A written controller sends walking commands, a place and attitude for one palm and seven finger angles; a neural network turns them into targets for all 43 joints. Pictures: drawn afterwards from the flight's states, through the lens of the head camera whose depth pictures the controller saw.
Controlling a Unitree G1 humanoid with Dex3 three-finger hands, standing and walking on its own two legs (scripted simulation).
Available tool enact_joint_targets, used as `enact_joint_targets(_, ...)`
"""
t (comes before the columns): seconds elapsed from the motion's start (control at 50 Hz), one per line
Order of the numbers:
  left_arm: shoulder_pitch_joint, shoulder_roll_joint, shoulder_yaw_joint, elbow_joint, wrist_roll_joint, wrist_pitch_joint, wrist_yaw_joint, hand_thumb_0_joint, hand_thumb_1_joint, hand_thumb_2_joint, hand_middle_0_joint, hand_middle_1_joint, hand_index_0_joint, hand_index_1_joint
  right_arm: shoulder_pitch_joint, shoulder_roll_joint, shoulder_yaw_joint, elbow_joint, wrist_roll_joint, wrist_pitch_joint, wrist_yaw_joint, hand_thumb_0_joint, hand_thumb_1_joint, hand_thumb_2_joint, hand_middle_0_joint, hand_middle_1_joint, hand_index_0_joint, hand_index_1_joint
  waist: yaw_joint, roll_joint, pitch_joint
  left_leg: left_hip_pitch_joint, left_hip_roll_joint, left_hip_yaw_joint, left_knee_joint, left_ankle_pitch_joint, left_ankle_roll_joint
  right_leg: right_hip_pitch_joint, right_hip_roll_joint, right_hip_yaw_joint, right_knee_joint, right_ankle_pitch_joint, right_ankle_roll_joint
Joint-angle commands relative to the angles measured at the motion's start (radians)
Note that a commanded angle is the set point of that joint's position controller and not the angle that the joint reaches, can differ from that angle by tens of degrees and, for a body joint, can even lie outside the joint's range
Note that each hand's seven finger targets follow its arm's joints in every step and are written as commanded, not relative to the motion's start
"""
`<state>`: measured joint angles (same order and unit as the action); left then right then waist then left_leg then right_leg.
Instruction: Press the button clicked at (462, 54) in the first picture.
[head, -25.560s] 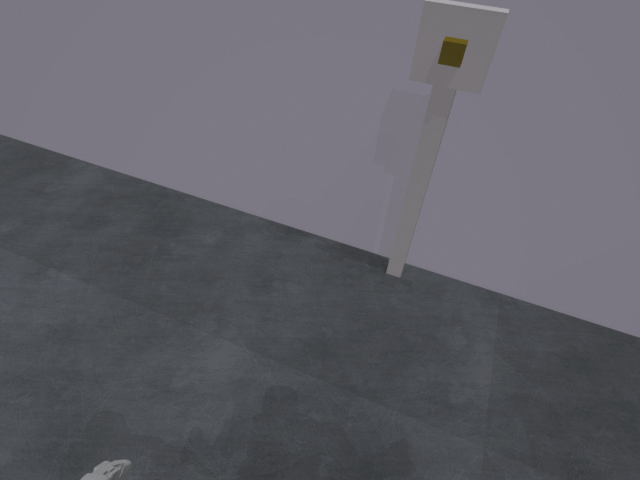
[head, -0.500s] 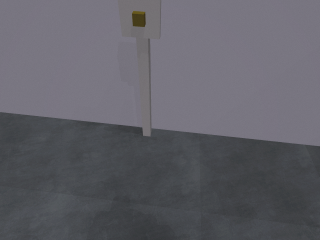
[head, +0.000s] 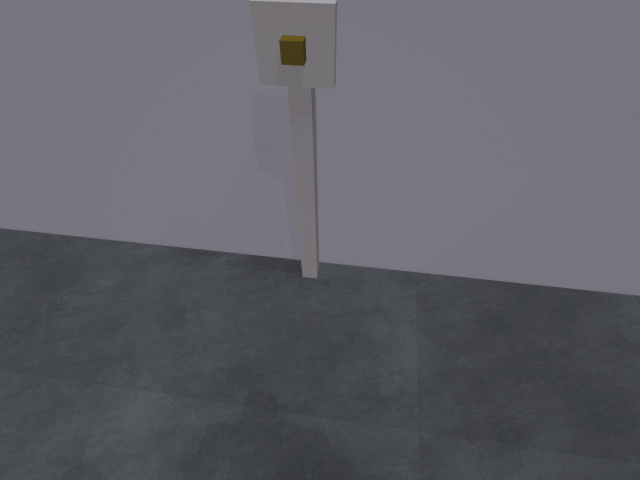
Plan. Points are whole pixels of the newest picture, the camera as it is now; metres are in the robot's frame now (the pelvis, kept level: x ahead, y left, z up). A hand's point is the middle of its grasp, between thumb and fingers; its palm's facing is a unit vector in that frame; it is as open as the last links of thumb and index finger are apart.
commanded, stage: let the arm hang, fingers relaxed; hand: left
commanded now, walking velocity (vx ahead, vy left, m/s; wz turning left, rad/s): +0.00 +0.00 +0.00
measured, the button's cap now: (293, 49) +0.92 +0.11 +0.13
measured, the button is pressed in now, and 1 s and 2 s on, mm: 0 0 0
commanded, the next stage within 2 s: stand and wait in 0.24 s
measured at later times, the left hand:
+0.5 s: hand out of the picture +0.14 +0.24 -0.14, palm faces -0.04 -0.93 -0.35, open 7.4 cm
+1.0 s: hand (172, 475) +0.16 +0.22 -0.14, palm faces -0.06 -0.94 -0.34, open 7.4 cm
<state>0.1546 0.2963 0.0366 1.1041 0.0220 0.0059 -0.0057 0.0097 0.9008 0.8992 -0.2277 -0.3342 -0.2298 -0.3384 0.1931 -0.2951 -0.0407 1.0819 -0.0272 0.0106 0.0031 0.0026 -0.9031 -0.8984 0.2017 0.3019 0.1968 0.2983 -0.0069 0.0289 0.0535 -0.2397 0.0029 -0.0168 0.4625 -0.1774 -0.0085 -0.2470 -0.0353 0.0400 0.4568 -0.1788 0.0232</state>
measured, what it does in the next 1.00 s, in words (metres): shifts its weight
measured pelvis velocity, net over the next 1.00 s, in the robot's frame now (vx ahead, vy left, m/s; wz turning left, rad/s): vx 0.06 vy -0.02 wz -0.02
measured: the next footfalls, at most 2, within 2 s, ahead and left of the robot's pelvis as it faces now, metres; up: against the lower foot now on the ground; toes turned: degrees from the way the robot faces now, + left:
none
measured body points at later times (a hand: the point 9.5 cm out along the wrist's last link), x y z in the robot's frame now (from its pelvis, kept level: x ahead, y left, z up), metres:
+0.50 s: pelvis +0.04 -0.01 +0.01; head +0.07 -0.03 +0.46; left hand +0.14 +0.28 -0.12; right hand +0.11 -0.30 -0.14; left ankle +0.05 +0.12 -0.74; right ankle +0.06 -0.15 -0.74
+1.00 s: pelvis +0.06 -0.02 +0.01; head +0.08 -0.03 +0.46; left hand +0.16 +0.27 -0.12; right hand +0.13 -0.32 -0.13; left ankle +0.05 +0.12 -0.74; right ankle +0.06 -0.15 -0.74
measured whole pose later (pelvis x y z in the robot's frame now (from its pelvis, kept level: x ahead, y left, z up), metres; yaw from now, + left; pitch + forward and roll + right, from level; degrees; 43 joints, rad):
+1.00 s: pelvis +0.06 -0.02 +0.01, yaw -1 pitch -1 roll +0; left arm 0.06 0.32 0.01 1.13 0.01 -0.02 0.00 0.01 0.90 0.90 -0.20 -0.30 -0.20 -0.30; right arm 0.09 -0.35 -0.01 1.12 -0.02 0.00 0.00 0.00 -0.90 -0.90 0.20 0.30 0.20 0.30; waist -0.02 0.02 0.08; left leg -0.11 0.04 -0.01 0.33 -0.20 -0.04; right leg -0.13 0.00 0.04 0.34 -0.19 0.01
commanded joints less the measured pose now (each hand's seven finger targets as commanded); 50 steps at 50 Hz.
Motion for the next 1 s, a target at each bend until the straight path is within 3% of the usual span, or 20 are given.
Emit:
enact_joint_targets(0.0, -0.045, 0.210, 0.037, -0.050, -0.003, -0.022, 0.014, 0.000, 0.900, 0.900, -0.200, -0.300, -0.200, -0.300, -0.023, -0.181, -0.029, -0.043, 0.002, -0.023, -0.010, 0.000, -0.900, -0.900, 0.200, 0.300, 0.200, 0.300, 0.003, 0.014, -0.001, -0.020, 0.091, -0.110, -0.176, -0.185, 0.037, 0.000, -0.052, 0.072, -0.122, -0.194, -0.067)
enact_joint_targets(0.06, -0.066, 0.220, 0.035, -0.049, -0.003, -0.024, 0.014, 0.000, 0.900, 0.900, -0.200, -0.300, -0.200, -0.300, -0.048, -0.194, -0.028, -0.044, 0.002, -0.022, -0.007, 0.000, -0.900, -0.900, 0.200, 0.300, 0.200, 0.300, 0.004, -0.001, 0.006, -0.019, 0.093, -0.111, -0.185, -0.184, 0.036, 0.009, -0.055, 0.070, -0.130, -0.176, -0.062)
enact_joint_targets(0.14, -0.088, 0.229, 0.030, -0.047, -0.004, -0.031, 0.014, 0.000, 0.900, 0.900, -0.200, -0.300, -0.200, -0.300, -0.064, -0.202, -0.025, -0.039, 0.005, -0.027, -0.006, 0.000, -0.900, -0.900, 0.200, 0.300, 0.200, 0.300, -0.001, -0.017, -0.021, 0.023, 0.090, -0.092, -0.165, -0.072, 0.032, 0.030, -0.066, 0.074, -0.141, -0.110, -0.060)
enact_joint_targets(0.22, -0.104, 0.234, 0.027, -0.047, -0.008, -0.039, 0.018, 0.000, 0.900, 0.900, -0.200, -0.300, -0.200, -0.300, -0.076, -0.215, -0.021, -0.033, 0.010, -0.033, -0.008, 0.000, -0.900, -0.900, 0.200, 0.300, 0.200, 0.300, -0.005, -0.024, -0.092, 0.087, 0.101, -0.079, -0.143, 0.091, 0.029, 0.082, -0.073, 0.062, -0.123, 0.055, -0.055)
enact_joint_targets(0.28, -0.113, 0.237, 0.024, -0.043, -0.011, -0.040, 0.020, 0.000, 0.900, 0.900, -0.200, -0.300, -0.200, -0.300, -0.088, -0.216, -0.017, -0.027, 0.010, -0.033, -0.010, 0.000, -0.900, -0.900, 0.200, 0.300, 0.200, 0.300, -0.005, -0.021, -0.104, 0.107, 0.106, -0.071, -0.141, 0.153, 0.025, 0.106, -0.077, 0.054, -0.115, 0.137, -0.052)
enact_joint_targets(0.54, -0.132, 0.249, 0.020, -0.038, -0.011, -0.039, 0.022, 0.000, 0.900, 0.900, -0.200, -0.300, -0.200, -0.300, -0.115, -0.232, -0.013, -0.020, 0.011, -0.026, -0.011, 0.000, -0.900, -0.900, 0.200, 0.300, 0.200, 0.300, -0.009, -0.046, -0.109, 0.150, 0.109, -0.053, -0.150, 0.151, 0.018, 0.123, -0.076, 0.060, -0.142, 0.164, -0.052)
enact_joint_targets(0.98, -0.129, 0.251, 0.021, -0.042, -0.012, -0.041, 0.021, 0.000, 0.900, 0.900, -0.200, -0.300, -0.200, -0.300, -0.119, -0.239, -0.011, -0.019, 0.010, -0.027, -0.015, 0.000, -0.900, -0.900, 0.200, 0.300, 0.200, 0.300, -0.009, -0.038, -0.098, 0.173, 0.115, -0.034, -0.161, 0.158, 0.012, 0.138, -0.072, 0.072, -0.158, 0.211, -0.055)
